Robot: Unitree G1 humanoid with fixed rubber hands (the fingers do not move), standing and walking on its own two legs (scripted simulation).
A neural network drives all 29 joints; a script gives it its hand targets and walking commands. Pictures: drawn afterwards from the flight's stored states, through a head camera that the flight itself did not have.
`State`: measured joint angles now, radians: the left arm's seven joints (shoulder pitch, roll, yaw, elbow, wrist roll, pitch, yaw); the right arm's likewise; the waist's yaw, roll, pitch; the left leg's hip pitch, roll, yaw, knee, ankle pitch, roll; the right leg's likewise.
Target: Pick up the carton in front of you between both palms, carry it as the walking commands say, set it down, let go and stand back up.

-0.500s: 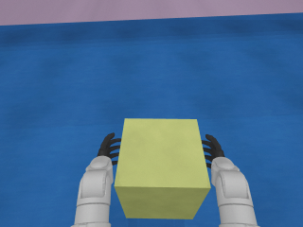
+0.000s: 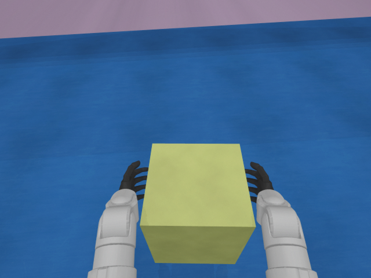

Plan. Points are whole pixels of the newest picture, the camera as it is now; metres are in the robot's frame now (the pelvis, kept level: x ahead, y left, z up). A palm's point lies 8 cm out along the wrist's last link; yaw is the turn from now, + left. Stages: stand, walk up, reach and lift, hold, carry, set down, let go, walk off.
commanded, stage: carry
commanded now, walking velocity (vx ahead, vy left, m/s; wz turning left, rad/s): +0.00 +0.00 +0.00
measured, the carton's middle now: (195, 206) +0.31 +0.00 -0.04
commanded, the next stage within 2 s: hold in 1.38 s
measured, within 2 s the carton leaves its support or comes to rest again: neither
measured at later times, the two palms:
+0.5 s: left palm (129, 207) +0.26 +0.14 +0.05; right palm (273, 209) +0.25 -0.16 +0.04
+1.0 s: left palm (123, 213) +0.25 +0.15 +0.05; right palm (269, 214) +0.24 -0.15 +0.04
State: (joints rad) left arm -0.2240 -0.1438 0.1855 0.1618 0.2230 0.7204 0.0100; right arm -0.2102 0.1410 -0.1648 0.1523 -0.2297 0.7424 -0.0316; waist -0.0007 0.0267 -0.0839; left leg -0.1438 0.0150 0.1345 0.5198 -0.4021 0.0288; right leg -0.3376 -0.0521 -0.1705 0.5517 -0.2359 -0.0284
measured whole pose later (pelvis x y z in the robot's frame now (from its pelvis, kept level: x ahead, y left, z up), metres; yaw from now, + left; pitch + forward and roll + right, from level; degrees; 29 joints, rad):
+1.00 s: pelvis -0.05 +0.00 +0.00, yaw +0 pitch +1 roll +0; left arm -0.25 -0.15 0.21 0.20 0.25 0.72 0.00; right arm -0.24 0.15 -0.19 0.20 -0.25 0.75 -0.02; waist 0.00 0.02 -0.09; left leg -0.21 0.01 0.15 0.54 -0.34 0.04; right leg -0.37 -0.06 -0.16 0.49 -0.13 -0.03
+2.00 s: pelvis -0.06 -0.02 +0.01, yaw +8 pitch -9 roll +0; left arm -0.31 -0.16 0.26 0.32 0.27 0.65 -0.02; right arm -0.28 0.16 -0.23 0.23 -0.29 0.74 -0.03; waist 0.00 0.05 0.07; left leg -0.03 -0.01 0.00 0.46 -0.28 0.02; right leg -0.13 0.00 -0.08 0.40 -0.11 -0.03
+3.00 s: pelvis -0.10 -0.01 -0.13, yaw +9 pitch +35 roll +1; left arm -0.80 -0.12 0.45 0.62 0.20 0.19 0.05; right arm -0.76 0.06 -0.46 0.57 -0.25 0.24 -0.01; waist -0.05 0.08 -0.11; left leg -1.41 -0.06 0.03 1.30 -0.50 0.04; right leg -1.52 -0.05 -0.02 1.20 -0.30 -0.01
